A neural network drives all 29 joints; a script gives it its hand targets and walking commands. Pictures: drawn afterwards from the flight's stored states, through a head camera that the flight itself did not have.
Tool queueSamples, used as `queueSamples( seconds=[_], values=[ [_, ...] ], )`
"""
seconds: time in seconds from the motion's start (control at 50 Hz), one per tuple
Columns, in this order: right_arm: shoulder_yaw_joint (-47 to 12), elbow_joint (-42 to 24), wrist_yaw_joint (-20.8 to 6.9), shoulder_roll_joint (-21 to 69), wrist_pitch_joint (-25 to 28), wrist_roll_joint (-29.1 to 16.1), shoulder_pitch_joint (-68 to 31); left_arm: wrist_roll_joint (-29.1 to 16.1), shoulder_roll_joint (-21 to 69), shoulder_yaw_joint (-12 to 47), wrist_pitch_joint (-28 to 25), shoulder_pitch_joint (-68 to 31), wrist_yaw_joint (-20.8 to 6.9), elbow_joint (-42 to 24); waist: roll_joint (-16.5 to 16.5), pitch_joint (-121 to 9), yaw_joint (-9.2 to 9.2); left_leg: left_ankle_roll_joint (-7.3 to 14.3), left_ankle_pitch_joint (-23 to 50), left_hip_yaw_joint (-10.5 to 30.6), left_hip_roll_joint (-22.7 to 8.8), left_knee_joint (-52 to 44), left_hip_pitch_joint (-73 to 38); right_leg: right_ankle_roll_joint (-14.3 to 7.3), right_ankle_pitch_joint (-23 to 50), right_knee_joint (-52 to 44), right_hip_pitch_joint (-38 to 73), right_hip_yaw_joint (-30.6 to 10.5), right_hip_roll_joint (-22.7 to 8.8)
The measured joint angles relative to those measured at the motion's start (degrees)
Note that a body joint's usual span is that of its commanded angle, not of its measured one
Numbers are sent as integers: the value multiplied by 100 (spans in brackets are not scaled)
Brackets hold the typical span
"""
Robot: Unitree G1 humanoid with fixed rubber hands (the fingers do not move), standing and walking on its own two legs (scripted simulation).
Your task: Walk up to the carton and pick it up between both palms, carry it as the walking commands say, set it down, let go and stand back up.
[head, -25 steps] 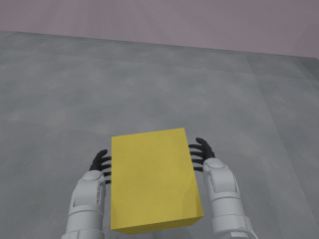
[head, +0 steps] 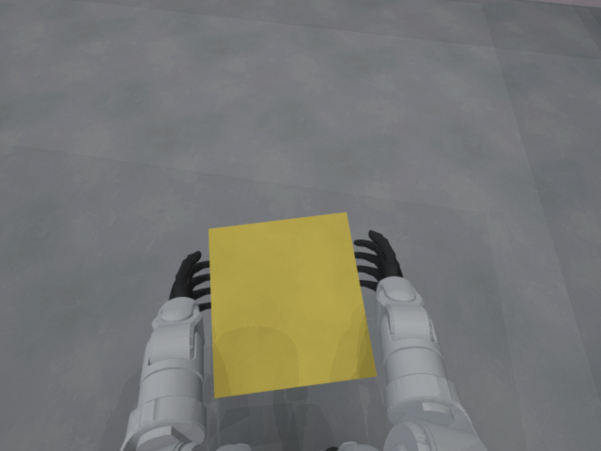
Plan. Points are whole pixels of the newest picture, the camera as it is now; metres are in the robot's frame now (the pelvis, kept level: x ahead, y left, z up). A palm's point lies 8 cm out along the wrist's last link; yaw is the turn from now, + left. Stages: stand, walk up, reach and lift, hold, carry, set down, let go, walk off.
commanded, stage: set down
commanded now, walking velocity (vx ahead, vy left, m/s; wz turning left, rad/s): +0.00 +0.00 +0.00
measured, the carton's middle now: (290, 309) +0.34 +0.03 -0.11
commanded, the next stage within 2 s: none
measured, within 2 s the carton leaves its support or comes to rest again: neither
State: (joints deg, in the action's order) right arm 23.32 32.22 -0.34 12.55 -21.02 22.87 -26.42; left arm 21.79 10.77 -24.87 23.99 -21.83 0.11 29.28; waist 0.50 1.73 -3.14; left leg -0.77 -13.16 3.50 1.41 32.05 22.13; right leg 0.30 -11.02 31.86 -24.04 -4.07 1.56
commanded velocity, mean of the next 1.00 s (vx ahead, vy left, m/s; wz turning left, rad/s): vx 0.00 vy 0.00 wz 0.00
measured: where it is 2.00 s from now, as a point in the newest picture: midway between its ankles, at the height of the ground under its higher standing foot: outside the picture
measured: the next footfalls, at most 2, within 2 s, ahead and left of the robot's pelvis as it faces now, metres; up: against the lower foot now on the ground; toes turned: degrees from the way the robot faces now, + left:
none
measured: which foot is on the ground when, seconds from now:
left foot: down 0.00-1.00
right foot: down 0.00-1.00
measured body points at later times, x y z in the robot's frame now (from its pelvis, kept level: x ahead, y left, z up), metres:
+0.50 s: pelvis -0.02 -0.01 -0.06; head +0.13 +0.00 +0.37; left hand +0.33 +0.18 -0.12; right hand +0.38 -0.10 -0.10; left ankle +0.04 +0.13 -0.73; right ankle +0.06 -0.12 -0.73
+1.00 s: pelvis -0.03 +0.00 -0.14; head +0.16 +0.00 +0.27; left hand +0.36 +0.19 -0.22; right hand +0.40 -0.10 -0.20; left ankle +0.04 +0.13 -0.73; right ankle +0.06 -0.12 -0.73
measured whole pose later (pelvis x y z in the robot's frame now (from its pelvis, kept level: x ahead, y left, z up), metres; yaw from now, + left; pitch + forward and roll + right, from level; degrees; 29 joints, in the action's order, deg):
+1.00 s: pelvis -0.03 +0.00 -0.14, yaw +0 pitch +37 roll +1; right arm 24.1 34.5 8.8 12.6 -10.5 16.1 -38.2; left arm 12.7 4.8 -23.9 14.0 -33.9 2.9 34.6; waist 2.6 -14.5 -3.3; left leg -2.3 -26.0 4.1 3.6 74.4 85.5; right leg 1.4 -22.8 73.5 -87.6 -5.6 5.6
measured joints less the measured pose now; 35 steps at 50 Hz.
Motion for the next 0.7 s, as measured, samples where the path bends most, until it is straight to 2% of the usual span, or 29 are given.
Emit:
queueSamples(
  seconds=[0.28,0.46,0.7],
  values=[
    [66,-84,363,92,753,-193,-243,-298,33,-37,-777,-107,13,-150,80,-431,-102,-79,-272,18,-2,1127,2207,-12,-213,1083,-2210,-64,145],
    [157,-107,517,186,859,-266,-511,-437,-114,-91,-856,-399,-10,-91,125,-854,-119,-93,-509,18,32,1928,3494,8,-423,1866,-3503,-102,215],
    [177,-73,646,150,886,-405,-745,-625,-287,-25,-877,-733,111,139,147,-1354,-49,-97,-885,34,133,3009,4924,67,-799,2939,-4928,-131,272]
  ],
)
